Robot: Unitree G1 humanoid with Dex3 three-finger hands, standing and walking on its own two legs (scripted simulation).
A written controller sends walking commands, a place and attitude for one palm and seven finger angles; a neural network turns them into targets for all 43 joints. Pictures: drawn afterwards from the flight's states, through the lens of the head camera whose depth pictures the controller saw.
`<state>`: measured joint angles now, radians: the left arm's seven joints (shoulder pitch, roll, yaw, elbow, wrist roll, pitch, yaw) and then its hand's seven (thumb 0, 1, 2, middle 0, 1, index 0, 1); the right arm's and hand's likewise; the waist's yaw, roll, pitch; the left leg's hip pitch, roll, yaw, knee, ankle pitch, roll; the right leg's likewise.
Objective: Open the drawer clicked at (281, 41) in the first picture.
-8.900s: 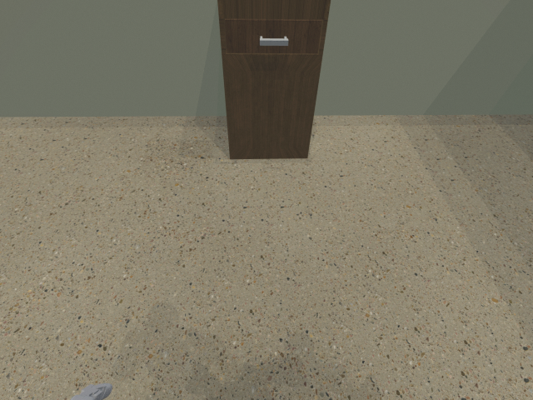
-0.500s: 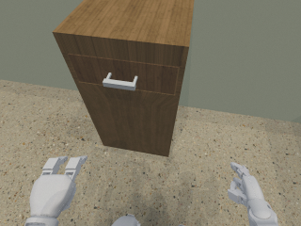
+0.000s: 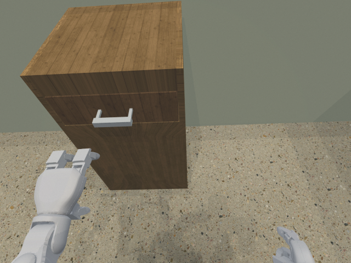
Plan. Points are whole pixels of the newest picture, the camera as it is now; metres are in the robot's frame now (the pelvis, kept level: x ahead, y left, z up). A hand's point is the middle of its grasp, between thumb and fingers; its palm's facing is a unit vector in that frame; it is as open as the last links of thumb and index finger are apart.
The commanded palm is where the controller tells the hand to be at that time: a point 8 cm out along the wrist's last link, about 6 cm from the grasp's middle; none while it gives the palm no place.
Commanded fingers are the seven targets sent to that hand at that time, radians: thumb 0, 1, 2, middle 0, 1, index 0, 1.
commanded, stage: raise the hand with hooked fingers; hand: left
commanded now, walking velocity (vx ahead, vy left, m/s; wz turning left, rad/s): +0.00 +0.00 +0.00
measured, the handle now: (113, 117) +0.54 +0.27 -0.05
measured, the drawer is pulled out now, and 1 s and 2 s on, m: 0.00 0.00 0.00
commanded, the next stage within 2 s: move the hooked fingers above the handle in 0.84 s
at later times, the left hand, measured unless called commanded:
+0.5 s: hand (47, 155) +0.30 +0.30 +0.11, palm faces +0.09 -0.06 -0.99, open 13.8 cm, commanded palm +0.26 +0.29 +0.15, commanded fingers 0.00 -0.50 0.30 -0.30 -1.20 -0.30 -1.20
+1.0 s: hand (55, 163) +0.29 +0.28 +0.09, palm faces +0.05 -0.07 -1.00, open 13.9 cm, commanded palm +0.27 +0.29 +0.15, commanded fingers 0.00 -0.50 0.30 -0.30 -1.20 -0.30 -1.20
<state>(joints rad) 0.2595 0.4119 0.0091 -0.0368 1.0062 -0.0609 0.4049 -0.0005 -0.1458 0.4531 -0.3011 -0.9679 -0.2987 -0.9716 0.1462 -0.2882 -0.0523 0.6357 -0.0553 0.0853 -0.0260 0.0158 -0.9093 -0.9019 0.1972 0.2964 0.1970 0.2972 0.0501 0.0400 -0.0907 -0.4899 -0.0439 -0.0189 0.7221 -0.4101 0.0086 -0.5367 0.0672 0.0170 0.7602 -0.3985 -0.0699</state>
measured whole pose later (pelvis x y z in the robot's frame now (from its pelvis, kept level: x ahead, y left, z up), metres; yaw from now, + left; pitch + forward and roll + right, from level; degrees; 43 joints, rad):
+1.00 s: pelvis -0.02 +0.04 +0.02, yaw +1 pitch +3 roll +0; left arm -0.11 0.44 -0.10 0.13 0.96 0.11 0.13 0.00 -0.50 0.30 -0.32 -1.20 -0.32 -1.20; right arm 0.15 -0.25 0.00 0.64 0.01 0.12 -0.02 0.01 -0.91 -0.90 0.20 0.30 0.20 0.30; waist 0.08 0.07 -0.03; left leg -0.28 -0.08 -0.03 0.51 -0.28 0.06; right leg -0.31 0.02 0.02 0.53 -0.27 -0.02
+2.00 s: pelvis -0.01 +0.03 +0.00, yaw +0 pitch +14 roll -1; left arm -0.58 0.46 -0.05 0.84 1.08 -0.08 0.31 0.00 -0.49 0.30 -0.32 -1.20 -0.32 -1.20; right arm 0.30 -0.25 -0.06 0.68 0.01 0.12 -0.03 0.01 -0.91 -0.90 0.20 0.30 0.20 0.30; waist -0.04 0.04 -0.13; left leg -0.58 -0.05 -0.02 0.71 -0.38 0.05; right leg -0.60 0.06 0.02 0.69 -0.34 -0.03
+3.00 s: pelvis -0.01 +0.04 -0.01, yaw -1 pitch +20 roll -2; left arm -0.86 0.46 -0.06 1.15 1.09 0.02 0.36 0.00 -0.49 0.30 -0.32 -1.20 -0.32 -1.20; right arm 0.34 -0.25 -0.04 0.70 -0.02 0.12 0.01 0.01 -0.91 -0.90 0.20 0.30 0.20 0.30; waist -0.12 0.06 -0.16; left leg -0.74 -0.04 -0.02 0.81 -0.42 0.06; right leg -0.74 0.07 0.01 0.74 -0.36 -0.02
